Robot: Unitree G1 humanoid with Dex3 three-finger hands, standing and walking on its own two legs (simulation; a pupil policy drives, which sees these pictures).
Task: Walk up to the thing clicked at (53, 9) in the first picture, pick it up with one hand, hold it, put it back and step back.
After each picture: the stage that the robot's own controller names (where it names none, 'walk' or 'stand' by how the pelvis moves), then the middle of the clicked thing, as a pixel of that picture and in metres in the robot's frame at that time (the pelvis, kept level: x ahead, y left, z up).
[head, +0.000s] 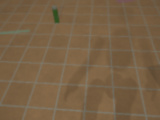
stand; (55, 14) +1.95 +0.41 -0.66
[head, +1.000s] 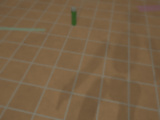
walk; (73, 16) +1.84 +0.17 -0.63
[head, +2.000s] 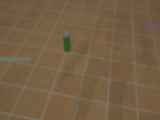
walk; (66, 42) +1.25 +0.18 -0.64
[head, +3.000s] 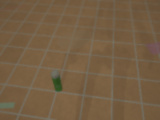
walk; (56, 81) +0.80 +0.25 -0.64
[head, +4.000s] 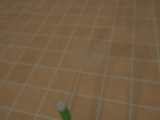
walk; (64, 111) +0.52 +0.25 -0.63
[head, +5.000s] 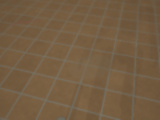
stand; out of the picture +0.43 +0.19 -0.65
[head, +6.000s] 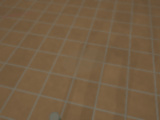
stand; out of the picture +0.42 +0.22 -0.65
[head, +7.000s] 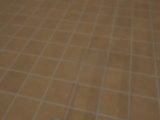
stand; out of the picture +0.41 +0.22 -0.66
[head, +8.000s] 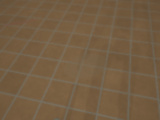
stand; out of the picture +0.41 +0.23 -0.66
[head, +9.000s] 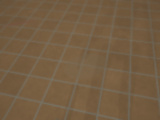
stand; out of the picture +0.40 +0.23 -0.66
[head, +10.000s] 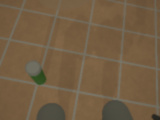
go down; (37, 74) +0.46 +0.23 -0.41
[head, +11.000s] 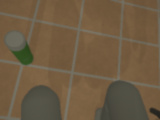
go down; (21, 50) +0.48 +0.26 -0.27
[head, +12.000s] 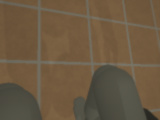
close in; out of the picture +0.47 +0.30 -0.17
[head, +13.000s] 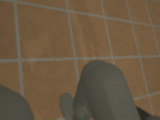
close; out of the picture +0.46 +0.32 -0.16
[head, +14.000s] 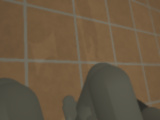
lift; out of the picture +0.39 +0.31 -0.16
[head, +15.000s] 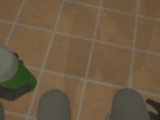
lift; (15, 75) +0.33 +0.23 +0.00
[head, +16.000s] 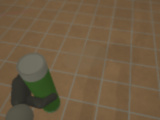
hold; (43, 87) +0.32 +0.16 +0.06
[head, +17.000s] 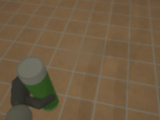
hold; (42, 88) +0.32 +0.16 +0.04
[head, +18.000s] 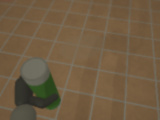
crouch; (44, 88) +0.33 +0.15 +0.01
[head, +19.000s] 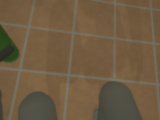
crouch; out of the picture +0.47 +0.24 -0.04
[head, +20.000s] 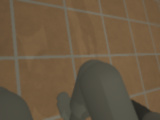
lower; out of the picture +0.44 +0.32 -0.17
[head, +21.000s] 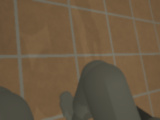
lower; out of the picture +0.44 +0.32 -0.17
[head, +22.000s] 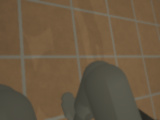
lower; out of the picture +0.44 +0.31 -0.16
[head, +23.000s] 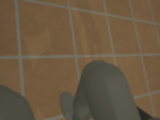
lower; out of the picture +0.43 +0.32 -0.16
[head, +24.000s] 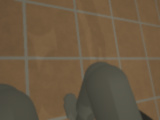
open; out of the picture +0.44 +0.29 -0.16
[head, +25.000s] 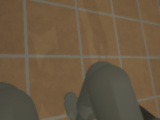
rise; out of the picture +0.44 +0.29 -0.17
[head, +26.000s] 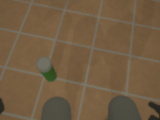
walk; (47, 70) +0.46 +0.21 -0.38
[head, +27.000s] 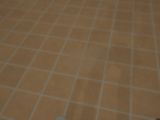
stand; out of the picture +0.41 +0.18 -0.60
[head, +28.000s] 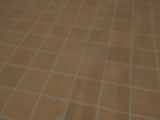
stand; out of the picture +0.40 +0.18 -0.60
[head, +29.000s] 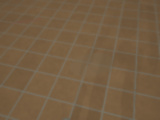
stand; out of the picture +0.42 +0.16 -0.65
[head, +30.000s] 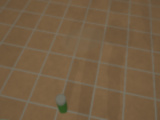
walk; (62, 104) +0.46 +0.15 -0.64
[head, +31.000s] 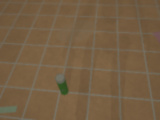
walk; (62, 85) +0.64 +0.23 -0.62
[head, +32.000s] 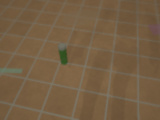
stand; (63, 54) +1.00 +0.21 -0.63
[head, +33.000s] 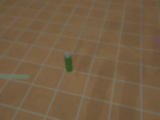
stand; (68, 61) +1.03 +0.19 -0.65
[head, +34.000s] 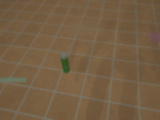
stand; (65, 63) +1.03 +0.22 -0.66
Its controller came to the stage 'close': yes
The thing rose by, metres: 0.68
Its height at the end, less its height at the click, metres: +0.00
